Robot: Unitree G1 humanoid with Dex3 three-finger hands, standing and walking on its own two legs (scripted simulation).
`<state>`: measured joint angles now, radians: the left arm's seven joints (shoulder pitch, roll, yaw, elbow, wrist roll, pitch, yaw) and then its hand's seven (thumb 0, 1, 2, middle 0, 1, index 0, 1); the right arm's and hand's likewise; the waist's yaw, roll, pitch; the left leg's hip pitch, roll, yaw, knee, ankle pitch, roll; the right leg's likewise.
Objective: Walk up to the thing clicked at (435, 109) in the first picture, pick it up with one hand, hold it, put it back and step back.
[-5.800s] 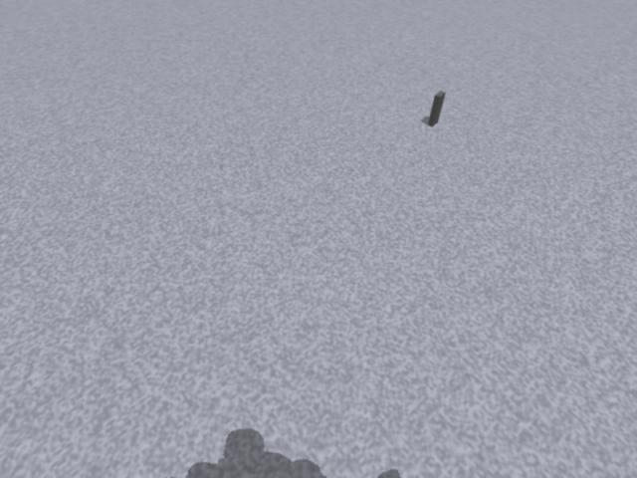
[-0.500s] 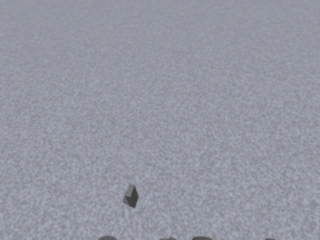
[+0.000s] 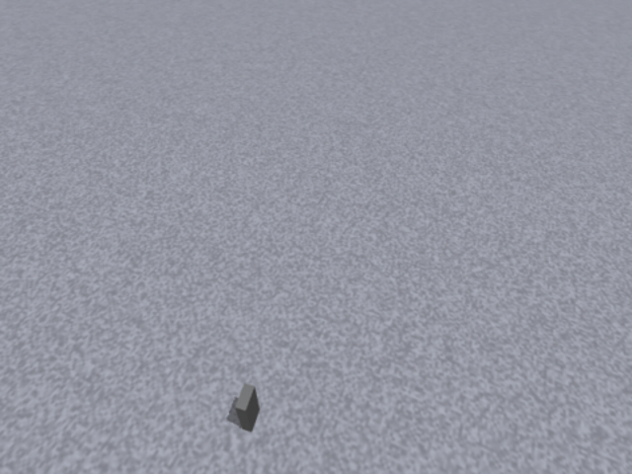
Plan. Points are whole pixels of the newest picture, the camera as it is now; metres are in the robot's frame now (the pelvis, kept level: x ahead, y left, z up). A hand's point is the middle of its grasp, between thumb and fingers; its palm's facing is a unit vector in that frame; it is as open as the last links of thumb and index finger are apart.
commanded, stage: walk up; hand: left
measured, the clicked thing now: (248, 408) +0.43 +0.17 -0.68
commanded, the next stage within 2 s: stand in 1.24 s
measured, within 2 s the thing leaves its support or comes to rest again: neither
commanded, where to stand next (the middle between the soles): +0.10 -0.02 m, yaw +1 degrees
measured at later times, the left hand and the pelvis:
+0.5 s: hand out of the picture +0.10 +0.25 -0.15, palm faces +0.03 -0.94 -0.33, open 7.4 cm; pelvis +0.03 +0.00 +0.00, yaw +1 degrees
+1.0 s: hand out of the picture +0.11 +0.24 -0.15, palm faces +0.02 -0.94 -0.33, open 7.4 cm; pelvis +0.03 -0.01 +0.00, yaw +1 degrees
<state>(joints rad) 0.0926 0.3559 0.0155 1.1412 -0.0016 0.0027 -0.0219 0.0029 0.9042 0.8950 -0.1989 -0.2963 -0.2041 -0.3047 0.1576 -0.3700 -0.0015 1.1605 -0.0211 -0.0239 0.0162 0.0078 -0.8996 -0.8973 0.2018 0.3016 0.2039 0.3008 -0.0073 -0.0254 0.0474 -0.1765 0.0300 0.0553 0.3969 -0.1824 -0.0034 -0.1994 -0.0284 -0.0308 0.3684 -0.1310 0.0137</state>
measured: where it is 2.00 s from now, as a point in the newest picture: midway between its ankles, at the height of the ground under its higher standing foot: outside the picture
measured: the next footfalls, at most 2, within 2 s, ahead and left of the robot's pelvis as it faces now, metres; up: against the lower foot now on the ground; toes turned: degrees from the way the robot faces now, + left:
none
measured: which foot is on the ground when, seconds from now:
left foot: down 0.00-1.00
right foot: down 0.00-1.00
